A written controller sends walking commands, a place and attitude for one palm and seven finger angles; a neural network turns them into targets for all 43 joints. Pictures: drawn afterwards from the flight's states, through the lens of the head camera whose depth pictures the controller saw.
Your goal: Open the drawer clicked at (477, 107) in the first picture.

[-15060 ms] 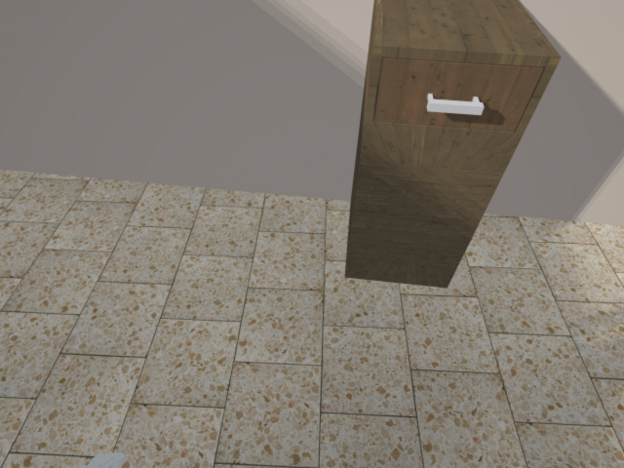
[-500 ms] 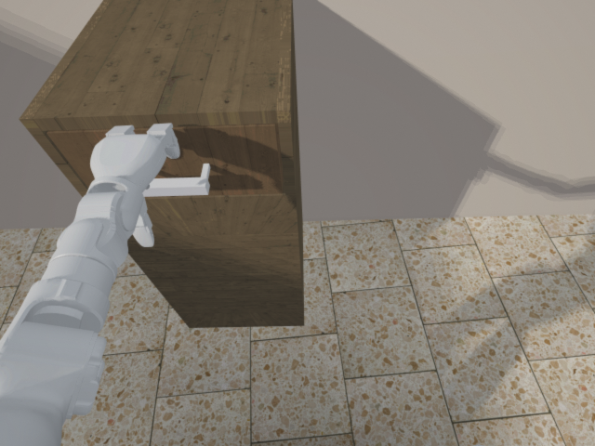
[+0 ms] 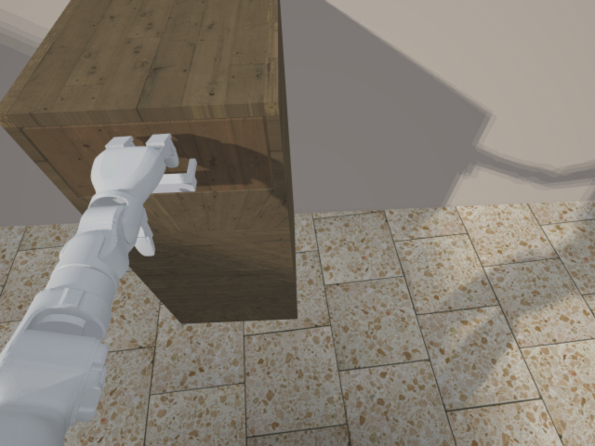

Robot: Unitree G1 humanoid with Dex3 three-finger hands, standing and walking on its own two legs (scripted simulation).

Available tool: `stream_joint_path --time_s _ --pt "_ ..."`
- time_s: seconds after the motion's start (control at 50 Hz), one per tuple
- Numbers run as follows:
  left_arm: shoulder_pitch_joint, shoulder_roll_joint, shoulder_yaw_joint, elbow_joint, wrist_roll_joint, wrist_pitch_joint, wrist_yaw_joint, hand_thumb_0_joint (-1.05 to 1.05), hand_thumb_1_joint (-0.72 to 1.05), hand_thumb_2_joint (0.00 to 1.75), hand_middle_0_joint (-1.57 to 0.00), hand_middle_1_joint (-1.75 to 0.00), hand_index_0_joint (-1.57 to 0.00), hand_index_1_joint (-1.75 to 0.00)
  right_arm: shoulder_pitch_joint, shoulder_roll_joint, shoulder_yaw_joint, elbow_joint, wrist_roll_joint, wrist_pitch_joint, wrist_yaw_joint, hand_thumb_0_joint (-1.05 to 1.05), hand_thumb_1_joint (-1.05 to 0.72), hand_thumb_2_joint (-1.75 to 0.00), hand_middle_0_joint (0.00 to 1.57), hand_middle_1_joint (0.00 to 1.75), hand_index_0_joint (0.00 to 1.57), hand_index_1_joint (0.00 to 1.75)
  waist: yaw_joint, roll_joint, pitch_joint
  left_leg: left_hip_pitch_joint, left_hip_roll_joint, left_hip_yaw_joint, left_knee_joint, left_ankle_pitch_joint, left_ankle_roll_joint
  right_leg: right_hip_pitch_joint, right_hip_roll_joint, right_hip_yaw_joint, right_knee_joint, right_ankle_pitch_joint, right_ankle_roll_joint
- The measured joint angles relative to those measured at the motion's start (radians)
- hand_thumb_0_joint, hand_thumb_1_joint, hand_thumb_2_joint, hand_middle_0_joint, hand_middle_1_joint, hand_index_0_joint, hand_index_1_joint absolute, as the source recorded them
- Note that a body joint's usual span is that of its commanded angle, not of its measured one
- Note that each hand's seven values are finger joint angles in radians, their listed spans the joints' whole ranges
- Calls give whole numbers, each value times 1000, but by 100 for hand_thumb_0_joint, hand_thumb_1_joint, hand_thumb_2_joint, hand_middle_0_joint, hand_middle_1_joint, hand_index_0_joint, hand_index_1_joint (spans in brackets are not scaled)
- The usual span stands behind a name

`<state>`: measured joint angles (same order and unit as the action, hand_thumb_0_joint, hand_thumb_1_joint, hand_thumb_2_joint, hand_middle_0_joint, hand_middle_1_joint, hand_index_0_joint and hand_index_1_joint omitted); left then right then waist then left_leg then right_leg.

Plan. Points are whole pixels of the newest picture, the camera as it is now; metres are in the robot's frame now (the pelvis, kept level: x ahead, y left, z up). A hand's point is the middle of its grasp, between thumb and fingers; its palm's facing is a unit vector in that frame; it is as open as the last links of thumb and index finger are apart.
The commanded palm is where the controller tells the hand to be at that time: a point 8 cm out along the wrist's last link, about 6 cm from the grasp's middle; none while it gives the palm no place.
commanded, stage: lower the fingers behind the handle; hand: left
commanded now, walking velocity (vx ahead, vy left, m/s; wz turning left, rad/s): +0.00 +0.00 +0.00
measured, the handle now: (157, 174) +0.52 +0.23 +0.03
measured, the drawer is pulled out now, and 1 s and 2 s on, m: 0.00 0.00 0.00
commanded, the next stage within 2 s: close the thumb around the handle in 1.18 s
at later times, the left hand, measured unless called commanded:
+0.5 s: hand (157, 209) +0.46 +0.22 +0.02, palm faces -0.07 -0.01 -1.00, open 13.8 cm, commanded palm +0.44 +0.23 +0.08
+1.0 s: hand (157, 210) +0.46 +0.22 +0.01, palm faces -0.05 -0.02 -1.00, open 13.8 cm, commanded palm +0.43 +0.24 +0.06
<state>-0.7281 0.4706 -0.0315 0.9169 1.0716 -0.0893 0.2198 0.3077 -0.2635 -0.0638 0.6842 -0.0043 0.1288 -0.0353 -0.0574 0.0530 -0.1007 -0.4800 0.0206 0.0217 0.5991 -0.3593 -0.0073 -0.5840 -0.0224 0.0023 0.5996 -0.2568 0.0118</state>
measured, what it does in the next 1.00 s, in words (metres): stands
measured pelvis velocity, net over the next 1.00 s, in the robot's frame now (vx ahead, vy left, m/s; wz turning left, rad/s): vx -0.01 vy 0.00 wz -0.01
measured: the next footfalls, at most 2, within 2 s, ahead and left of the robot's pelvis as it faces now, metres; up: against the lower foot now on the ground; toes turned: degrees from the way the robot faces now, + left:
none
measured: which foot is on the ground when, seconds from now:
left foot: down 0.00-1.00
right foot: down 0.00-1.00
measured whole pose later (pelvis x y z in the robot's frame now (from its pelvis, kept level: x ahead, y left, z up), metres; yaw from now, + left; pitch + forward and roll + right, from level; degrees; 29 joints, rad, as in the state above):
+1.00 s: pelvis -0.01 +0.00 -0.02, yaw +0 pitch +18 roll +0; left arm -0.74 0.47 -0.01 0.98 1.10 -0.10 0.31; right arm 0.32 -0.27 -0.07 0.70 -0.02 0.12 -0.02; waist -0.08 0.04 -0.13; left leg -0.64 0.02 0.03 0.74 -0.41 0.00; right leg -0.74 -0.02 0.01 0.71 -0.29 0.02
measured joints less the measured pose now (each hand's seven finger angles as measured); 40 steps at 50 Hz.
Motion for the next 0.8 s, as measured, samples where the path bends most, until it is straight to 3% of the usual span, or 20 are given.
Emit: stream_joint_path --time_s 0.2,0.4,0.6,0.8 --pt "2 13 0 10 8 -33 27 0 -48 30 -31 -120 -32 -120 -1 -2 -6 3 -4 -14 -3 0 -91 -90 20 30 20 30 3 -8 -4 -38 0 -8 32 -9 -1 -31 -1 -7 23 -7 -1" --pt "-33 -4 -19 69 19 -12 44 0 -48 30 -30 -119 -32 -120 -2 -3 -5 2 -8 -21 3 0 -91 -90 20 30 20 30 -8 -10 -10 -86 -2 -11 70 -22 2 -75 -4 -8 52 -15 2" --pt "-36 -13 13 83 40 -17 94 0 -48 30 -32 -120 -32 -120 10 4 -3 17 -24 -24 13 0 -91 -90 20 30 20 30 -26 -9 -22 -151 -1 -3 121 -44 4 -141 -2 1 98 -31 5" --pt "-11 -14 14 68 25 7 99 0 -48 30 -29 -120 -32 -120 24 5 -6 32 -22 -10 23 0 -91 -90 20 30 20 30 -22 -3 -33 -158 4 3 131 -52 6 -150 3 7 104 -34 6"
